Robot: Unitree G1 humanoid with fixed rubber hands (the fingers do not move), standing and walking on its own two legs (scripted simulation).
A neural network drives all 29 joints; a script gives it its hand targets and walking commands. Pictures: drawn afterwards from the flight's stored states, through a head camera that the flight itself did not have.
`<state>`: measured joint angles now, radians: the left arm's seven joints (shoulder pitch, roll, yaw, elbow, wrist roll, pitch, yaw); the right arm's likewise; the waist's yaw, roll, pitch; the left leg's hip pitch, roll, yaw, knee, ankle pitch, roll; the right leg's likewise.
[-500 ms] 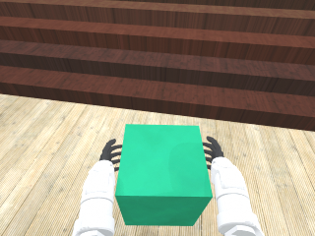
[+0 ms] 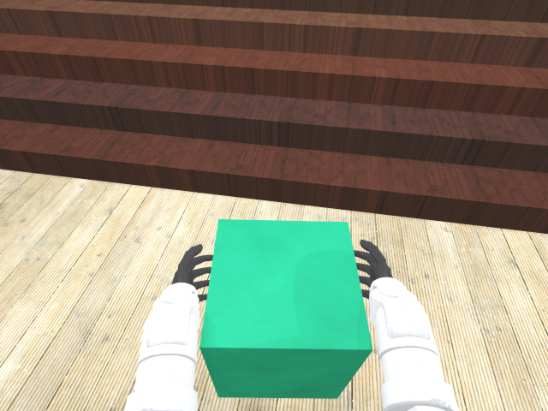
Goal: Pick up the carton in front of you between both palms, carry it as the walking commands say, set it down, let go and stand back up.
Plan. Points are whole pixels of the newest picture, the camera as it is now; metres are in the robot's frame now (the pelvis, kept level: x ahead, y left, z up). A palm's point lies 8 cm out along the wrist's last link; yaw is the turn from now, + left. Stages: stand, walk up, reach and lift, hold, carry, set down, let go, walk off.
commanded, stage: reach and lift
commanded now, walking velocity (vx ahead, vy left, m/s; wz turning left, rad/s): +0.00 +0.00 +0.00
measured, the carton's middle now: (280, 313) +0.29 +0.00 -0.05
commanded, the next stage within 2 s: hold in 0.28 s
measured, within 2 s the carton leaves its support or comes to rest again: neither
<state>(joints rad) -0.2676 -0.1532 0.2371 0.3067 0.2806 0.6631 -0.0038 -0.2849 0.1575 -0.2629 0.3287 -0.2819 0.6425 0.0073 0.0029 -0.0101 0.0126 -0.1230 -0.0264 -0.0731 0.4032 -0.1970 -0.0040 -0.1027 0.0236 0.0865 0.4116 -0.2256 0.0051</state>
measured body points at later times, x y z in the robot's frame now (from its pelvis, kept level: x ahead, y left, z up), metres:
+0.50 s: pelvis +0.00 +0.00 +0.00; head -0.05 +0.00 +0.45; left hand +0.29 +0.15 +0.04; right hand +0.29 -0.15 +0.04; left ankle +0.02 +0.12 -0.74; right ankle +0.00 -0.13 -0.74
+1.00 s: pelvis -0.01 +0.00 +0.00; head -0.05 +0.00 +0.45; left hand +0.29 +0.15 +0.04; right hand +0.29 -0.15 +0.04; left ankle +0.02 +0.12 -0.74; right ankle +0.00 -0.13 -0.74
